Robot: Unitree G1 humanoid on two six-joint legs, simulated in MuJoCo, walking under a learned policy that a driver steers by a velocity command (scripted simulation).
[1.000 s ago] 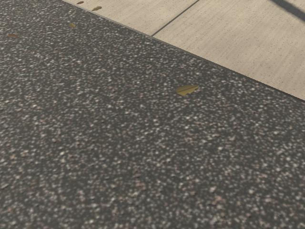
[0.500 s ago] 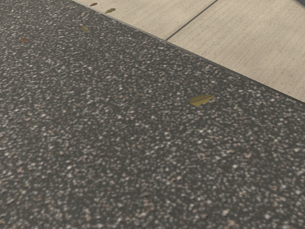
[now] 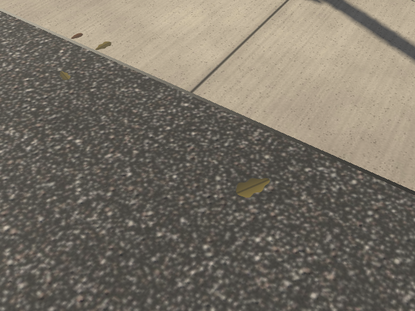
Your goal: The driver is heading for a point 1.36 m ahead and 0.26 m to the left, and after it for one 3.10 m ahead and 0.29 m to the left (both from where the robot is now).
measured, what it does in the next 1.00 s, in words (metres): walks ahead: right foot, then left foot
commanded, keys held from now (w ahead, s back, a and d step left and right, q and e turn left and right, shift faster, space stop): w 1.00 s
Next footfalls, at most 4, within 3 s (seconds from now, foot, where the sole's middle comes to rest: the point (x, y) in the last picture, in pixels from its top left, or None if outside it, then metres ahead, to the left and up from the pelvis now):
0.24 right None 0.33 -0.15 -0.78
0.76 left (173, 275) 0.63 0.10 -0.78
1.32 right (230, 195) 0.94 -0.13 -0.78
1.86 left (152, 156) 1.16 0.18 -0.78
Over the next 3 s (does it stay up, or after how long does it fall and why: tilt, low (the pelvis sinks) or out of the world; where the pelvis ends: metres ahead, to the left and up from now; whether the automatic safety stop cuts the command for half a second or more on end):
stays up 1.65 0.33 -0.01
